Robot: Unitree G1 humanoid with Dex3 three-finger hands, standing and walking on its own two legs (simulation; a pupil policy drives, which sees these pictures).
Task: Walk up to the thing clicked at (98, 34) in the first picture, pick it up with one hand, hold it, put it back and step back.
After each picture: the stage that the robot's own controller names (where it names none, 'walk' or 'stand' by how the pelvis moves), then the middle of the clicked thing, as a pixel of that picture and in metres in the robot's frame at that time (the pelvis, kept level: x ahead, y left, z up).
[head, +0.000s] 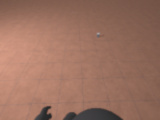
stand; (98, 35) +2.09 -0.21 -0.72
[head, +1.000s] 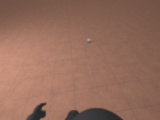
walk; (88, 41) +1.95 +0.15 -0.70
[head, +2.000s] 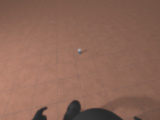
walk; (79, 51) +1.33 +0.31 -0.71
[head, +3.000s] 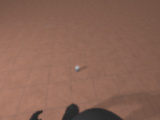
walk; (77, 69) +0.86 +0.24 -0.71
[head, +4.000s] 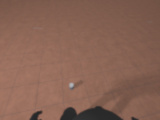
walk; (71, 86) +0.51 +0.20 -0.70
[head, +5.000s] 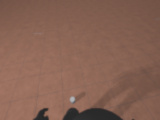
stand; (72, 100) +0.31 +0.20 -0.70
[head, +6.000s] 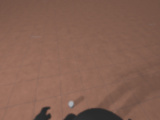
stand; (71, 104) +0.29 +0.19 -0.72
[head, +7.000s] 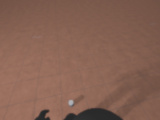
stand; (71, 103) +0.30 +0.21 -0.73
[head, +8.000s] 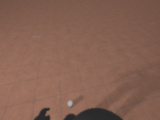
stand; (70, 104) +0.29 +0.21 -0.73
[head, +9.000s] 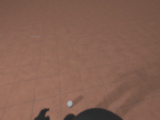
stand; (70, 104) +0.29 +0.21 -0.73
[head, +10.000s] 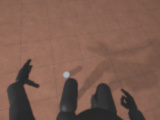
go down; (66, 75) +0.35 +0.21 -0.46
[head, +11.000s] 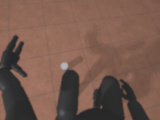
go down; (64, 67) +0.38 +0.23 -0.32
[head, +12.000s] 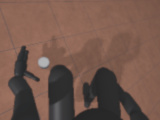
close in; (44, 63) +0.35 +0.26 -0.22
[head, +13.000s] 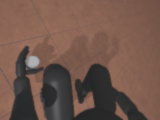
close; (32, 63) +0.36 +0.27 -0.21
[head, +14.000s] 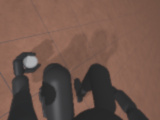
lift; (30, 63) +0.35 +0.27 -0.22
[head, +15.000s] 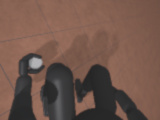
lift; (34, 63) +0.33 +0.26 -0.22
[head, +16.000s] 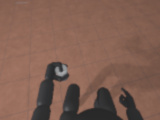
lift; (62, 73) +0.31 +0.19 -0.01
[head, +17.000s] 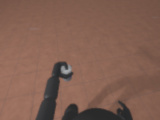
hold; (66, 73) +0.33 +0.17 +0.02
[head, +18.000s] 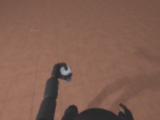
hold; (66, 74) +0.33 +0.17 +0.00
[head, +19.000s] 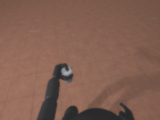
hold; (67, 75) +0.32 +0.16 +0.00
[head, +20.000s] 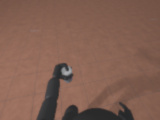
hold; (67, 74) +0.32 +0.17 +0.01
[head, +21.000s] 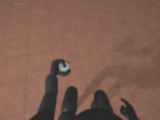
crouch; (65, 69) +0.36 +0.18 -0.06
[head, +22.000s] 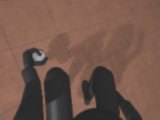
lower; (40, 58) +0.39 +0.26 -0.20
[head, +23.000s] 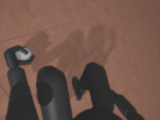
lower; (24, 56) +0.40 +0.28 -0.22
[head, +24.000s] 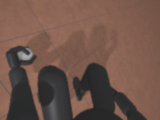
lower; (26, 56) +0.39 +0.28 -0.22
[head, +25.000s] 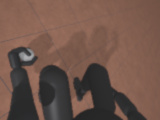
lower; (27, 57) +0.38 +0.28 -0.22
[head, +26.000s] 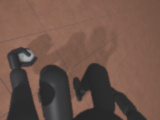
loosen; (26, 58) +0.38 +0.28 -0.22
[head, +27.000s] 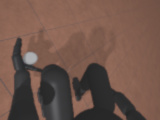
withdraw; (29, 60) +0.37 +0.26 -0.23
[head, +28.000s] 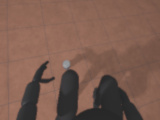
walk; (66, 65) +0.40 +0.21 -0.32
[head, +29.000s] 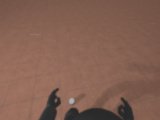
stand; (71, 102) +0.32 +0.17 -0.66
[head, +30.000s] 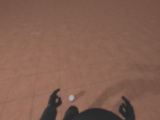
stand; (71, 98) +0.35 +0.19 -0.66
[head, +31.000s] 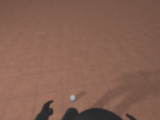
stand; (72, 98) +0.35 +0.18 -0.69
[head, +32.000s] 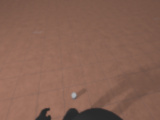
walk; (74, 96) +0.36 +0.18 -0.72
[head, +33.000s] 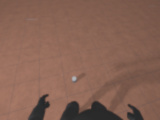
walk; (74, 79) +0.50 +0.18 -0.70
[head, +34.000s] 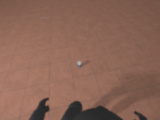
walk; (79, 64) +0.80 +0.20 -0.70
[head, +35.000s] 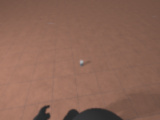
stand; (81, 63) +0.99 +0.16 -0.70
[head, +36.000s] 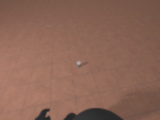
stand; (78, 64) +0.99 +0.20 -0.73
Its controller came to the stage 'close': yes
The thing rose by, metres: 0.71
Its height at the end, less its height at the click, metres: +0.00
